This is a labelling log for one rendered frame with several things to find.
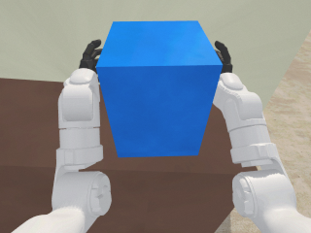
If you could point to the robot right hand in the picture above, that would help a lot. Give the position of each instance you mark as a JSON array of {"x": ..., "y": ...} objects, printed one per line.
[{"x": 224, "y": 57}]

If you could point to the left robot forearm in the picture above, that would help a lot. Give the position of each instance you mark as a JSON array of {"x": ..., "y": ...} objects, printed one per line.
[{"x": 79, "y": 122}]

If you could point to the pedestal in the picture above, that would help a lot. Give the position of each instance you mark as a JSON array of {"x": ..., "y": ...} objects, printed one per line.
[{"x": 150, "y": 194}]

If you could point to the carton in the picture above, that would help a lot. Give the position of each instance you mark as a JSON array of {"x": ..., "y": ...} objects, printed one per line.
[{"x": 158, "y": 80}]

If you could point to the left robot upper arm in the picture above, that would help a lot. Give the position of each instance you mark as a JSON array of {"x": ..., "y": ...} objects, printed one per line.
[{"x": 78, "y": 199}]

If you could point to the right robot upper arm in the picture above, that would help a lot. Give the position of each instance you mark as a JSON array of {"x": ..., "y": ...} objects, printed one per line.
[{"x": 267, "y": 198}]

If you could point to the robot left hand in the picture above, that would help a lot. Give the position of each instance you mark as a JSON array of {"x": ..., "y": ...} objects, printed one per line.
[{"x": 89, "y": 61}]

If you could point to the right robot forearm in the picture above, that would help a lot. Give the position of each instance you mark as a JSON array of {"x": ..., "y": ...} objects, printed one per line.
[{"x": 246, "y": 125}]

